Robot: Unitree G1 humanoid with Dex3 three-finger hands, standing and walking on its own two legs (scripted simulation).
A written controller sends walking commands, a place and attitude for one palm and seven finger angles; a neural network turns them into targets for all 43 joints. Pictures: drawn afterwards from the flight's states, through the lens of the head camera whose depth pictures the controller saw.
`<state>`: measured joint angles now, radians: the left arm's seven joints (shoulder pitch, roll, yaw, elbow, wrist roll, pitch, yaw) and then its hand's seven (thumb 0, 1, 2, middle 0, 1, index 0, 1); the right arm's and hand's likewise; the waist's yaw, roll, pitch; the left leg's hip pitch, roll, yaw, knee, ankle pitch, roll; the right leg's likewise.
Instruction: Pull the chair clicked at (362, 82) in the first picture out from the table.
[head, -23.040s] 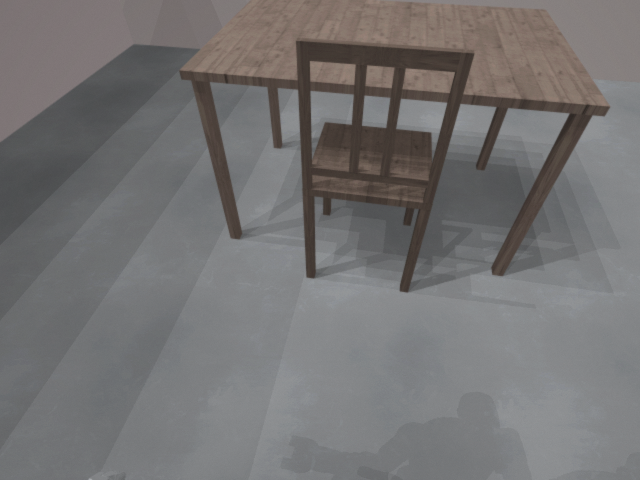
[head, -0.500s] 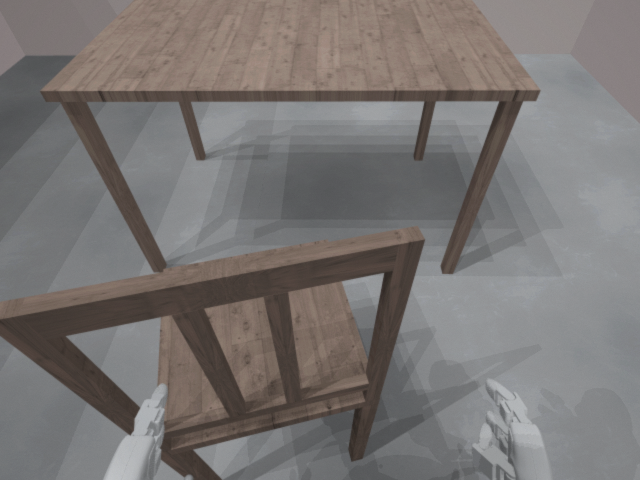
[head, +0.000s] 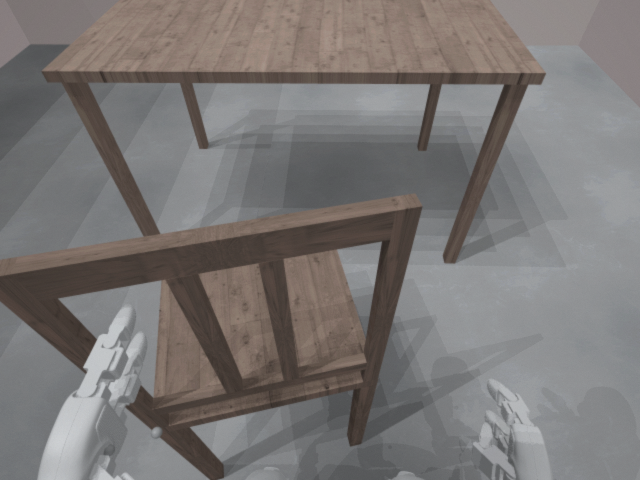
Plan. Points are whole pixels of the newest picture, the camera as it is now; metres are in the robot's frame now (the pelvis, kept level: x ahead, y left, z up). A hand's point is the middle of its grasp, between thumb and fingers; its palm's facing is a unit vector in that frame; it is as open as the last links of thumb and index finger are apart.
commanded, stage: draw the hand back to the body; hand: left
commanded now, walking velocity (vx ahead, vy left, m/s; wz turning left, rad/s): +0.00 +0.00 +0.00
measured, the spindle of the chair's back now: (213, 341) +0.29 +0.17 +0.01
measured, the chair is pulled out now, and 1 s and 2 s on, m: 0.54 0.53 0.54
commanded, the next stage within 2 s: step back with the hand held close in 1.26 s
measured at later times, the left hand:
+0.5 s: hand (103, 393) +0.18 +0.22 +0.12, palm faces +0.16 -0.90 -0.40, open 14.6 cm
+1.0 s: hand (75, 365) +0.20 +0.25 +0.13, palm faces +0.29 -0.82 -0.49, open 7.6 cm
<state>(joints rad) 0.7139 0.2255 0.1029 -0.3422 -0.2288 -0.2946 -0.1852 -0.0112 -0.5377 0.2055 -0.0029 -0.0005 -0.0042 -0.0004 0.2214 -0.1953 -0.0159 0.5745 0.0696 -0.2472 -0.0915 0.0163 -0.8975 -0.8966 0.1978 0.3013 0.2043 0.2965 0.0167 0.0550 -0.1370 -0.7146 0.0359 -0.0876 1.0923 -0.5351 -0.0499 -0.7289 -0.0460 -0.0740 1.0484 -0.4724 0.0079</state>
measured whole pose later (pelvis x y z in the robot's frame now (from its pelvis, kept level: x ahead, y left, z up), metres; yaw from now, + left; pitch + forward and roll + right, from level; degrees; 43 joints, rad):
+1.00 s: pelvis +0.06 -0.01 +0.07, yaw +1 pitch -3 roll +0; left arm 0.63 0.42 0.16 -0.41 -0.08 0.22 0.14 0.01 0.78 0.84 -0.34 -0.34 -0.31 -0.28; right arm 0.16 -0.24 0.05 0.71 0.03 -0.26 -0.12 0.01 -0.90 -0.90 0.20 0.30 0.20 0.30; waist 0.10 0.07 0.05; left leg -0.11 0.04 -0.07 0.53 -0.37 -0.05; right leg -0.14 -0.04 -0.09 0.55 -0.34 0.01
